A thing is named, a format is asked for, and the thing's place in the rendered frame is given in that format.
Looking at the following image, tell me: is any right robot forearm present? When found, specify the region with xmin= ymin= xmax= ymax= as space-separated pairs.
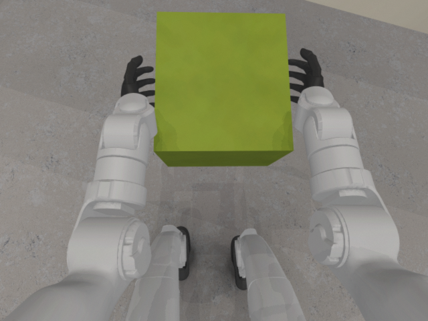
xmin=294 ymin=86 xmax=400 ymax=244

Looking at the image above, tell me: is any carton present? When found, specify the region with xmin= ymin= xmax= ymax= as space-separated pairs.
xmin=154 ymin=11 xmax=294 ymax=167

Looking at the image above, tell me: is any left robot hand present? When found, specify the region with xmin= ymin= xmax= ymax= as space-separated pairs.
xmin=121 ymin=56 xmax=155 ymax=107

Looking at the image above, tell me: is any left robot upper arm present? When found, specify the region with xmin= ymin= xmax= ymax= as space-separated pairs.
xmin=3 ymin=217 xmax=151 ymax=321

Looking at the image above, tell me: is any left robot foot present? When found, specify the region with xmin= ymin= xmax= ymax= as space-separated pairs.
xmin=177 ymin=226 xmax=191 ymax=281

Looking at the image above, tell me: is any left robot forearm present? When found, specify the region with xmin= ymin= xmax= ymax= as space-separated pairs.
xmin=67 ymin=93 xmax=158 ymax=269

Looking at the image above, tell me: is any right robot foot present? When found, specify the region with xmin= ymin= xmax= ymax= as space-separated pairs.
xmin=231 ymin=235 xmax=247 ymax=290

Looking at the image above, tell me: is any robot foot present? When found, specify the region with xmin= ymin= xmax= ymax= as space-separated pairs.
xmin=231 ymin=235 xmax=247 ymax=290
xmin=177 ymin=226 xmax=191 ymax=281

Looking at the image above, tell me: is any right robot hand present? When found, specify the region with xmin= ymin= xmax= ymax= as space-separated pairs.
xmin=288 ymin=48 xmax=324 ymax=103

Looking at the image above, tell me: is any right robot upper arm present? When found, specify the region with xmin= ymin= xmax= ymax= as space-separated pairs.
xmin=308 ymin=205 xmax=428 ymax=321

